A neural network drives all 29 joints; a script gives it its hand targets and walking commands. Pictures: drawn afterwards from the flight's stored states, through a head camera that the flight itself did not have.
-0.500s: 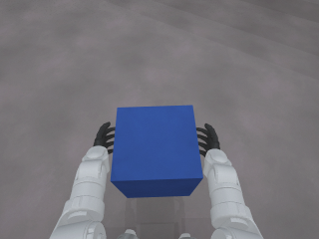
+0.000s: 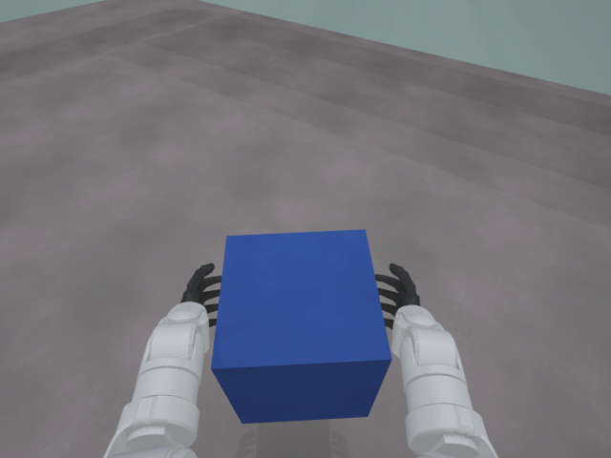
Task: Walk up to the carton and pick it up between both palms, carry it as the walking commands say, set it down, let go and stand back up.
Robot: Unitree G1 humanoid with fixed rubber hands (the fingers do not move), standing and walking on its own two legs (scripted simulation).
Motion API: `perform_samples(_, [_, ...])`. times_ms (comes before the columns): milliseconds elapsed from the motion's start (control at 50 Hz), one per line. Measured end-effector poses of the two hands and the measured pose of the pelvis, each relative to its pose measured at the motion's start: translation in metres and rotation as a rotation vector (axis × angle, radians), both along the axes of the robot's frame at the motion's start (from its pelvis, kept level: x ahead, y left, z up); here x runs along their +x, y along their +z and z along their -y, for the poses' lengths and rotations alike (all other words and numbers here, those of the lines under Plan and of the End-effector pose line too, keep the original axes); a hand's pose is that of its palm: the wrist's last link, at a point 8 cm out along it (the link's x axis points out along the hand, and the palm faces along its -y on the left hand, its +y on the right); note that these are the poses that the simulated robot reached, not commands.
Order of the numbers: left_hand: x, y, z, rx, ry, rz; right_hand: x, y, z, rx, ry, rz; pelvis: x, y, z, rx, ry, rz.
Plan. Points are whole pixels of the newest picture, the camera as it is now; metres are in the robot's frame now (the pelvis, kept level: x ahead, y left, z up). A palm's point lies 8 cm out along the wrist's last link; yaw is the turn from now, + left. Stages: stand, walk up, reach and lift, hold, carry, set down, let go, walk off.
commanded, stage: reach and lift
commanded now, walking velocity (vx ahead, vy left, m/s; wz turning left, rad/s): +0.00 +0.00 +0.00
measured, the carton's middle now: (300, 331) +0.33 +0.01 -0.05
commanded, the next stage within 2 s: hold in 1.38 s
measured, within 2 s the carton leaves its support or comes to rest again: neither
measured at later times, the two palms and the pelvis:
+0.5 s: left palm (190, 316) +0.29 +0.15 +0.06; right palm (421, 317) +0.29 -0.14 +0.07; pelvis -0.01 +0.00 +0.01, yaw +0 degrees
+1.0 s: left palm (189, 314) +0.29 +0.15 +0.06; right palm (419, 312) +0.29 -0.14 +0.07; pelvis -0.01 +0.00 +0.01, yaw +0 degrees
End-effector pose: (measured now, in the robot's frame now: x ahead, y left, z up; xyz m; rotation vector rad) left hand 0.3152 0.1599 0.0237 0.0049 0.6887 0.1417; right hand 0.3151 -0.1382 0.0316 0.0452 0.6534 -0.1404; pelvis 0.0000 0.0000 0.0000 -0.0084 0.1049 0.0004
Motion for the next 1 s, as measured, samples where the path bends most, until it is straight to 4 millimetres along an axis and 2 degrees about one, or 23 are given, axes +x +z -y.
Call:
perform_samples(280, [-0.016, 0.032, 0.006, 0.007, -0.006, 0.025, -0.016, 0.034, 0.006, -0.015, 0.009, 0.027, -0.005, 0.005, 0.003, 0.005, 0.002, 0.108])
perform_samples(520, [-0.027, 0.033, 0.007, 0.0, -0.006, 0.001, -0.026, 0.037, 0.007, -0.014, 0.003, 0.005, -0.01, 0.006, 0.004, 0.007, 0.002, 0.142])
perform_samples(680, [-0.025, 0.029, 0.007, -0.011, -0.005, -0.006, -0.023, 0.037, 0.006, -0.032, 0.007, -0.002, -0.01, 0.006, 0.004, 0.007, 0.002, 0.141])
perform_samples(1000, [-0.023, 0.035, 0.005, -0.001, -0.001, 0.006, -0.02, 0.04, 0.005, -0.027, 0.013, 0.012, -0.009, 0.006, 0.004, 0.007, 0.002, 0.142])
